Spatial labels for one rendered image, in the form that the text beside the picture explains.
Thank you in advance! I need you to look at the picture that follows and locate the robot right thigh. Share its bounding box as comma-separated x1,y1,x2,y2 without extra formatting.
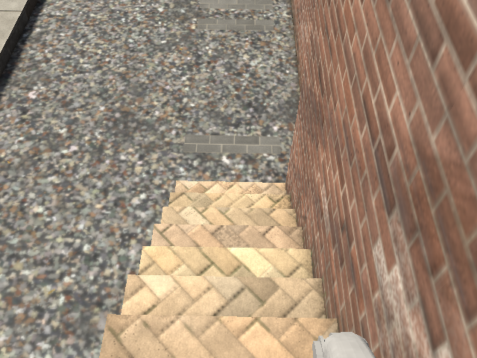
312,332,376,358

